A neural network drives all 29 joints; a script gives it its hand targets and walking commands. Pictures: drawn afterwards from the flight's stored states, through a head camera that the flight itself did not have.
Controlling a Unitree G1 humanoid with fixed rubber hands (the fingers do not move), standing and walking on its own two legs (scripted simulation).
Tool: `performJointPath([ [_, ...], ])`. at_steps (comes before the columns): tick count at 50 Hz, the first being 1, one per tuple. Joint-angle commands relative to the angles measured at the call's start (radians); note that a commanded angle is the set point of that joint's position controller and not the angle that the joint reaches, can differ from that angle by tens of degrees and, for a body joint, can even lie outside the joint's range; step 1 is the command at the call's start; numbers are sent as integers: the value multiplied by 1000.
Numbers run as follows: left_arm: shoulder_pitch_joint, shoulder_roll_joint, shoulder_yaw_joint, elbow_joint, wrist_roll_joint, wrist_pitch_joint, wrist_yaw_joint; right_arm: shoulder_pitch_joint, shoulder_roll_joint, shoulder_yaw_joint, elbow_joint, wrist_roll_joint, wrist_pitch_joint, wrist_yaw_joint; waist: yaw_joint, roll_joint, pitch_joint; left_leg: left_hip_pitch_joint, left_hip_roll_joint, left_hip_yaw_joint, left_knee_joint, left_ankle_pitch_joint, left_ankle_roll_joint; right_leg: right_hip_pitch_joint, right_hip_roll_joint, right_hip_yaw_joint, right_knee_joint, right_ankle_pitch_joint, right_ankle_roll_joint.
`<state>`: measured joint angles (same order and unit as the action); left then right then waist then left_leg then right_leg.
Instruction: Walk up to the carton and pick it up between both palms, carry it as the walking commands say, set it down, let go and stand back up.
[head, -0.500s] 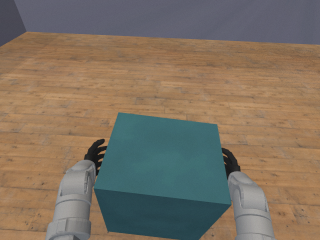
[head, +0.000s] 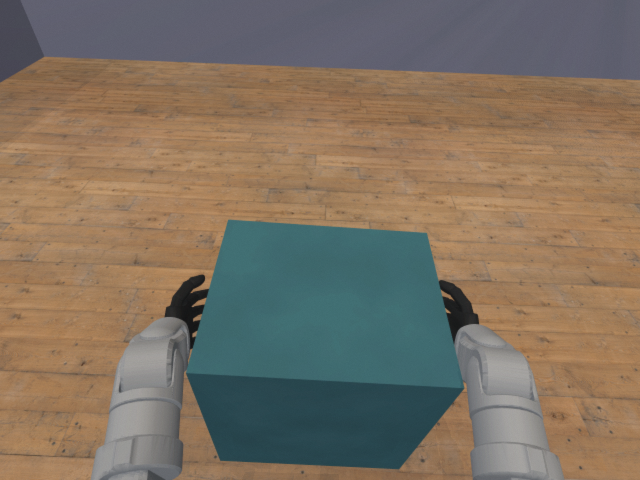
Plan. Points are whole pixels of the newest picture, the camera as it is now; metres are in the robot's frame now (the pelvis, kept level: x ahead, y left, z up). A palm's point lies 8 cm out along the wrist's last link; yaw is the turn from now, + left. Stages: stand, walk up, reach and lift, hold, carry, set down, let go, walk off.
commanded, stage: reach and lift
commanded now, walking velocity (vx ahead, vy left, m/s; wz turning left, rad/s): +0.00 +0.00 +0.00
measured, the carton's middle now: (318, 352) +0.32 +0.01 -0.01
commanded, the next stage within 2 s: hold in 0.76 s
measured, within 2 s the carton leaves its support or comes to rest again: neither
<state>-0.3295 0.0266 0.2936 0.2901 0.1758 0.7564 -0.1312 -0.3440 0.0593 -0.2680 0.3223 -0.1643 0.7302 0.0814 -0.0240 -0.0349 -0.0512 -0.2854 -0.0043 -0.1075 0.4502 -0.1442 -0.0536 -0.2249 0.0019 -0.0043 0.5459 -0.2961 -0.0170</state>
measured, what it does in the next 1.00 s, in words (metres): stands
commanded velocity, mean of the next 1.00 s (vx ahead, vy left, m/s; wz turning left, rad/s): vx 0.00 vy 0.00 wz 0.00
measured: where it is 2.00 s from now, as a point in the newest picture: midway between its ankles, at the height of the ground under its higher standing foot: outside the picture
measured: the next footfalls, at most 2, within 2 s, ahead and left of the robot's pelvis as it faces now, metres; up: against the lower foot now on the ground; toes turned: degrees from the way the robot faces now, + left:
none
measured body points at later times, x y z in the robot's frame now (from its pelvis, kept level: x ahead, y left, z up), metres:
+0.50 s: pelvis -0.01 +0.00 +0.00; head -0.03 +0.01 +0.45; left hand +0.31 +0.20 +0.05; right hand +0.30 -0.17 +0.04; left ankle +0.07 +0.15 -0.73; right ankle +0.00 -0.11 -0.73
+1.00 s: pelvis -0.01 +0.00 +0.00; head -0.04 +0.01 +0.45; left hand +0.30 +0.20 +0.05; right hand +0.29 -0.17 +0.04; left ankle +0.07 +0.15 -0.73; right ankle +0.00 -0.11 -0.73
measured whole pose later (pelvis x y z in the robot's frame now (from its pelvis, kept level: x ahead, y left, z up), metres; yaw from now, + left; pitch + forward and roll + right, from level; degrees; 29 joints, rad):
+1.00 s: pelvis -0.01 +0.00 +0.00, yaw +0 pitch -2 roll +1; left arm -0.27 0.01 0.28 0.18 0.18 0.79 -0.13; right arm -0.25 0.07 -0.24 0.23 -0.16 0.72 0.10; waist -0.01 -0.03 -0.04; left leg -0.28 0.00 -0.11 0.43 -0.12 -0.05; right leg -0.22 0.00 0.00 0.54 -0.28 -0.02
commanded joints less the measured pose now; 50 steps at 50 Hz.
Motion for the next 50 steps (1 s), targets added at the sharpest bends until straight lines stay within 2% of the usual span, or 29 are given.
performJointPath([
  [1, -550, -967, -656, -206, -244, -37, -168, -494, 940, 631, -148, 205, -17, 180, 16, 0, -336, 406, -120, 91, -35, 193, 38, 87, 76, 86, -234, 334, 29],
  [3, -568, -950, -679, -261, -243, -40, -167, -468, 953, 640, -138, 215, -23, 183, 22, 46, -350, 390, -121, 92, -40, 195, 33, 91, 70, 90, -226, 374, 34],
  [4, -524, -917, -643, -229, -232, -38, -170, -514, 947, 656, -193, 222, -25, 176, 45, 17, -342, 361, -125, 104, -39, 172, 44, 132, 63, 100, -235, 365, 40],
  [6, -476, -900, -591, -148, -199, -28, -174, -509, 902, 631, -164, 196, -16, 170, 34, 6, -225, 381, -116, 89, -50, 121, 49, 34, 56, 100, -252, 286, 43],
  [7, -528, -923, -625, -164, -208, -19, -178, -481, 920, 608, -134, 187, -19, 169, 20, 45, -225, 361, -123, 94, -51, 84, 45, 46, 60, 108, -258, 242, 29],
  [9, -533, -917, -636, -219, -221, -32, -185, -463, 913, 615, -145, 189, -25, 164, 3, 40, -285, 355, -128, 98, -54, 135, 38, 104, 59, 99, -241, 330, 40],
  [14, -506, -923, -681, -263, -248, -43, -186, -506, 930, 691, -258, 222, -38, 154, 21, 19, -368, 378, -131, 95, -34, 174, 48, 133, 69, 99, -233, 352, 44],
  [15, -474, -921, -672, -272, -239, -44, -180, -503, 952, 718, -275, 232, -36, 153, 46, 2, -362, 386, -127, 94, -29, 190, 50, 119, 57, 111, -228, 391, 52],
  [17, -457, -883, -644, -216, -208, -25, -180, -442, 900, 651, -203, 183, -14, 147, 27, -5, -277, 354, -127, 101, -50, 147, 46, 102, 66, 98, -245, 341, 50],
  [19, -445, -870, -633, -212, -200, -30, -180, -453, 907, 659, -200, 195, -22, 153, 49, 28, -284, 361, -120, 97, -57, 135, 45, 99, 54, 104, -249, 318, 43],
  [20, -505, -892, -644, -240, -222, -34, -185, -472, 925, 658, -189, 202, -22, 155, 23, 14, -284, 363, -121, 101, -45, 94, 51, 71, 59, 102, -252, 241, 41],
  [21, -496, -895, -633, -221, -208, -40, -184, -548, 934, 684, -234, 217, -36, 154, 46, 2, -292, 345, -121, 96, -40, 83, 54, 59, 54, 111, -241, 224, 47],
  [22, -484, -909, -654, -226, -220, -35, -182, -480, 919, 667, -201, 202, -23, 151, 24, 35, -242, 347, -123, 99, -51, 74, 45, 53, 53, 106, -253, 222, 40],
  [24, -471, -899, -629, -182, -215, -26, -184, -472, 905, 647, -165, 192, -19, 155, 15, 9, -230, 346, -122, 103, -58, 84, 51, 50, 56, 98, -260, 227, 39],
  [26, -527, -937, -701, -279, -250, -43, -185, -494, 915, 668, -229, 207, -36, 155, -1, 60, -313, 385, -124, 102, -46, 118, 42, 73, 74, 85, -249, 222, 26],
  [28, -482, -928, -672, -231, -228, -23, -179, -453, 899, 642, -182, 185, -20, 155, -6, 48, -258, 389, -121, 95, -52, 86, 47, 39, 78, 80, -258, 175, 20],
  [30, -461, -924, -653, -204, -216, -22, -182, -476, 894, 650, -199, 201, -24, 161, 9, 63, -215, 349, -122, 97, -57, 74, 45, 35, 63, 92, -262, 178, 19],
  [31, -485, -915, -661, -218, -227, -34, -183, -516, 889, 670, -235, 201, -30, 162, 18, -1, -284, 369, -111, 89, -52, 67, 49, 48, 78, 71, -254, 143, 25],
  [32, -485, -919, -672, -243, -224, -34, -183, -480, 895, 659, -237, 190, -31, 161, 14, 36, -301, 335, -119, 97, -52, 70, 43, 87, 71, 87, -251, 183, 30],
  [37, -464, -894, -669, -241, -229, -24, -185, -446, 897, 655, -209, 195, -12, 157, 15, 10, -281, 368, -119, 99, -48, 73, 56, 53, 73, 82, -258, 167, 31],
  [39, -460, -921, -702, -305, -240, -30, -181, -437, 925, 702, -262, 216, -24, 156, 15, 49, -322, 381, -121, 90, -40, 129, 48, 68, 57, 96, -244, 272, 33],
  [41, -457, -909, -711, -319, -247, -32, -185, -485, 896, 710, -328, 217, -34, 150, 9, 16, -352, 385, -120, 93, -33, 121, 51, 86, 58, 102, -246, 249, 40],
  [42, -449, -891, -677, -261, -222, -18, -182, -481, 891, 683, -284, 201, -21, 147, 26, 56, -280, 337, -120, 104, -40, 72, 45, 74, 52, 101, -249, 206, 34],
  [43, -476, -869, -663, -264, -226, -18, -186, -449, 881, 655, -241, 182, -14, 145, 6, 21, -249, 314, -117, 101, -45, 14, 50, 61, 55, 100, -261, 113, 37],
  [44, -450, -884, -674, -270, -234, -23, -179, -432, 880, 668, -238, 183, -14, 141, -9, 10, -233, 353, -121, 99, -48, 64, 55, 39, 61, 86, -268, 148, 29],
  [45, -421, -875, -639, -222, -210, -12, -184, -429, 889, 650, -204, 182, -5, 147, 21, 16, -217, 307, -119, 101, -55, 35, 52, 68, 62, 77, -260, 140, 32],
  [46, -441, -859, -661, -257, -200, -18, -184, -446, 882, 656, -238, 182, -18, 146, 13, 35, -233, 322, -125, 108, -54, 41, 50, 68, 49, 100, -262, 187, 40],
  [47, -415, -855, -663, -278, -210, -28, -183, -441, 896, 693, -274, 191, -20, 144, 24, -19, -292, 355, -122, 98, -47, 70, 59, 94, 53, 99, -256, 221, 51],
  [50, -434, -860, -682, -298, -219, -25, -181, -394, 887, 675, -261, 180, -11, 143, 18, 9, -272, 356, -119, 104, -53, 80, 53, 70, 67, 88, -262, 198, 38],
])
